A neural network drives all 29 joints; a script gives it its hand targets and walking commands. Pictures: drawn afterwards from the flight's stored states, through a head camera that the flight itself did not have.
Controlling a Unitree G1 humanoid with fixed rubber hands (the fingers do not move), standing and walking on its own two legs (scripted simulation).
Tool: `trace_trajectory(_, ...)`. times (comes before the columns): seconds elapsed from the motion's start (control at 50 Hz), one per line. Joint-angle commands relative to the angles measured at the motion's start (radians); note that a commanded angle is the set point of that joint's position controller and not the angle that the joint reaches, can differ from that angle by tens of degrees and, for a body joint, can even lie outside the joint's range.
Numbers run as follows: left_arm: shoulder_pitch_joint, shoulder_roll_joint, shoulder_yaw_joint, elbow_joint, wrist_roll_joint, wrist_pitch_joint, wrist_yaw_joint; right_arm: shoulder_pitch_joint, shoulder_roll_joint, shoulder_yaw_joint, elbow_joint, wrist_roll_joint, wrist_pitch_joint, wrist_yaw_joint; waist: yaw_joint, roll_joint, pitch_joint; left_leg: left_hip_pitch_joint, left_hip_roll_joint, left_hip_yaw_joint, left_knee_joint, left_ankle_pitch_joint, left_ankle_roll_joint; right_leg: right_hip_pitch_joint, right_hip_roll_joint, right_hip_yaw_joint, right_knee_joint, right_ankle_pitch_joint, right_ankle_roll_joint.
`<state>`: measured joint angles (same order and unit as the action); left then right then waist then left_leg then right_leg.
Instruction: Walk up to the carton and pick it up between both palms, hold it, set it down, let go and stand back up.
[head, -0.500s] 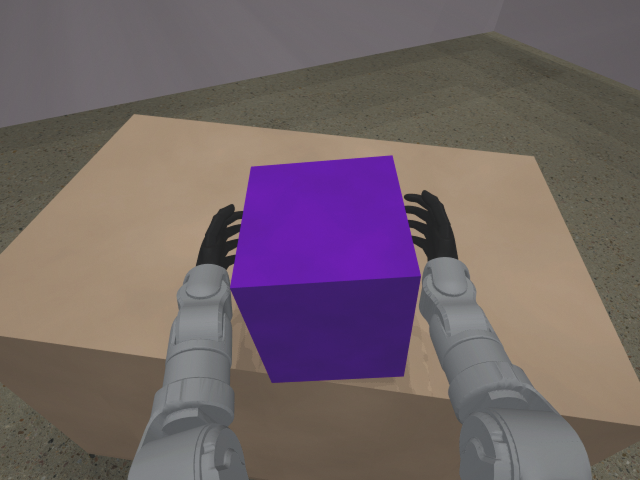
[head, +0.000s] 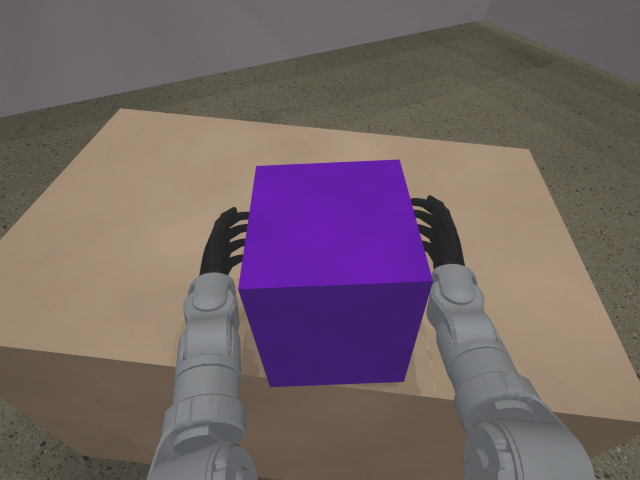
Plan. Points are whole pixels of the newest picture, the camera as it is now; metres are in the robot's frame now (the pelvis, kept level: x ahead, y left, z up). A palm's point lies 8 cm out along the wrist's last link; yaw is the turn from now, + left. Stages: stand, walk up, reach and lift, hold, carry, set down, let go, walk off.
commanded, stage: set down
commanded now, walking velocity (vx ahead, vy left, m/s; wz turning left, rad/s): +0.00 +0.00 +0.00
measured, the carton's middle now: (332, 277) +0.39 +0.04 +0.02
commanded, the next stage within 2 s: none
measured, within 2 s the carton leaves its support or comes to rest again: rests again in 1.52 s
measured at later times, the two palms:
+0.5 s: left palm (227, 270) +0.35 +0.17 +0.07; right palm (451, 269) +0.38 -0.12 +0.08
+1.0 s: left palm (227, 269) +0.36 +0.18 +0.07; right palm (448, 273) +0.38 -0.11 +0.07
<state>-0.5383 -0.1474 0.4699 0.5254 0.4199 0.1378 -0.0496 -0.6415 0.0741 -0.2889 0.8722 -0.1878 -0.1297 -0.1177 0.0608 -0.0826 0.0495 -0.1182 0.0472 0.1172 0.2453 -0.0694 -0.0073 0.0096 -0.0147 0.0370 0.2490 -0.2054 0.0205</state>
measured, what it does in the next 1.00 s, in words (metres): stands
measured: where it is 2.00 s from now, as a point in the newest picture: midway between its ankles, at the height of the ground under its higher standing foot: outside the picture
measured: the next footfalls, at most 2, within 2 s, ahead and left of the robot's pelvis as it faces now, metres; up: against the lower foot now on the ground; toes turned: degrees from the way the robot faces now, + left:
none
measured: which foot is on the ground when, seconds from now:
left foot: down 0.00-1.00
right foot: down 0.00-1.00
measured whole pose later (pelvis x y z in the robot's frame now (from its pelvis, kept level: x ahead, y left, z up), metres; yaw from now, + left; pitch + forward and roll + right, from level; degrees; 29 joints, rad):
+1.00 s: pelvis +0.00 -0.01 +0.00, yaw -2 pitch -2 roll +0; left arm -0.58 -0.17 0.55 0.56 0.47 -0.02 -0.08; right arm -0.60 0.12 -0.38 0.82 -0.24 -0.23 -0.10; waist 0.09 -0.07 0.10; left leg -0.14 0.07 0.14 0.25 -0.07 -0.01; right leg -0.03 0.00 0.06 0.27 -0.20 0.01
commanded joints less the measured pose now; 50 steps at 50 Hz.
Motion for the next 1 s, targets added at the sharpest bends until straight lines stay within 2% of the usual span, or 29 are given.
trace_trajectory(0.0, -0.473, -0.436, -0.324, -0.002, -0.022, -0.057, -0.123, -0.412, 0.553, 0.322, -0.061, -0.049, -0.061, 0.118, 0.041, 0.082, -0.322, 0.253, -0.051, 0.073, 0.051, 0.285, 0.003, -0.106, 0.048, -0.106, -0.045, 0.184, 0.025)
trace_trajectory(0.26, -0.423, -0.404, -0.262, 0.087, -0.016, -0.102, -0.143, -0.382, 0.565, 0.354, -0.059, -0.072, -0.095, 0.096, 0.068, 0.034, -0.269, 0.155, -0.051, 0.083, 0.016, 0.158, 0.033, -0.053, 0.019, -0.077, -0.030, 0.270, 0.048)
trace_trajectory(0.32, -0.414, -0.398, -0.245, 0.102, -0.010, -0.107, -0.144, -0.383, 0.555, 0.356, -0.062, -0.076, -0.108, 0.094, 0.079, 0.033, -0.257, 0.148, -0.048, 0.086, 0.012, 0.143, 0.037, -0.060, 0.020, -0.076, -0.034, 0.245, 0.046)
trace_trajectory(0.5, -0.396, -0.391, -0.217, 0.110, 0.008, -0.121, -0.143, -0.337, 0.530, 0.314, -0.031, -0.098, -0.110, 0.098, 0.080, 0.042, -0.221, 0.170, -0.046, 0.092, 0.011, 0.118, 0.041, -0.115, 0.027, -0.077, -0.062, 0.119, 0.030)
trace_trajectory(0.68, -0.361, -0.385, -0.208, 0.116, 0.023, -0.140, -0.133, -0.312, 0.509, 0.284, -0.014, -0.103, -0.112, 0.113, 0.081, 0.058, -0.201, 0.169, -0.052, 0.088, 0.020, 0.113, 0.038, -0.150, 0.038, -0.081, -0.069, 0.058, 0.014)
trace_trajectory(0.7, -0.420, -0.314, -0.180, 0.081, 0.056, -0.148, -0.126, -0.343, 0.565, 0.236, -0.006, -0.095, -0.103, 0.111, 0.090, 0.068, -0.208, 0.177, -0.043, 0.083, 0.026, 0.156, 0.035, -0.146, 0.038, -0.075, -0.062, 0.056, 0.024)
trace_trajectory(0.74, -0.395, -0.337, -0.175, 0.084, 0.071, -0.146, -0.118, -0.321, 0.540, 0.212, 0.007, -0.107, -0.091, 0.120, 0.085, 0.084, -0.184, 0.217, -0.039, 0.081, 0.037, 0.215, 0.023, -0.163, 0.045, -0.082, -0.071, 0.048, 0.015)
trace_trajectory(0.78, -0.366, -0.326, -0.150, 0.099, 0.080, -0.139, -0.114, -0.313, 0.529, 0.203, -0.003, -0.116, -0.084, 0.121, 0.087, 0.072, -0.159, 0.215, -0.039, 0.075, 0.035, 0.186, 0.028, -0.170, 0.051, -0.085, -0.072, 0.011, 0.014)
trace_trajectory(0.8, -0.380, -0.318, -0.160, 0.072, 0.064, -0.143, -0.112, -0.306, 0.519, 0.203, -0.007, -0.109, -0.084, 0.124, 0.088, 0.078, -0.204, 0.207, -0.040, 0.085, 0.043, 0.217, 0.026, -0.164, 0.050, -0.084, -0.059, 0.044, 0.015)
trace_trajectory(0.86, -0.347, -0.338, -0.155, 0.098, 0.072, -0.139, -0.108, -0.300, 0.506, 0.191, -0.015, -0.130, -0.083, 0.135, 0.088, 0.087, -0.216, 0.243, -0.037, 0.073, 0.060, 0.267, 0.026, -0.185, 0.054, -0.096, -0.060, 0.052, 0.014)
trace_trajectory(0.88, -0.334, -0.354, -0.147, 0.076, 0.084, -0.142, -0.107, -0.291, 0.518, 0.210, -0.016, -0.119, -0.079, 0.140, 0.104, 0.095, -0.213, 0.265, -0.037, 0.076, 0.062, 0.297, 0.025, -0.183, 0.055, -0.091, -0.066, 0.066, 0.012)
trace_trajectory(0.92, -0.332, -0.307, -0.127, 0.083, 0.091, -0.132, -0.106, -0.290, 0.477, 0.195, -0.012, -0.125, -0.071, 0.145, 0.108, 0.089, -0.190, 0.233, -0.040, 0.082, 0.057, 0.264, 0.025, -0.186, 0.048, -0.087, -0.061, 0.038, 0.012)
trace_trajectory(0.98, -0.339, -0.273, -0.112, 0.089, 0.069, -0.145, -0.100, -0.286, 0.445, 0.172, -0.020, -0.139, -0.067, 0.133, 0.090, 0.056, -0.216, 0.191, -0.042, 0.079, 0.047, 0.225, 0.042, -0.168, 0.045, -0.082, -0.052, 0.046, 0.024)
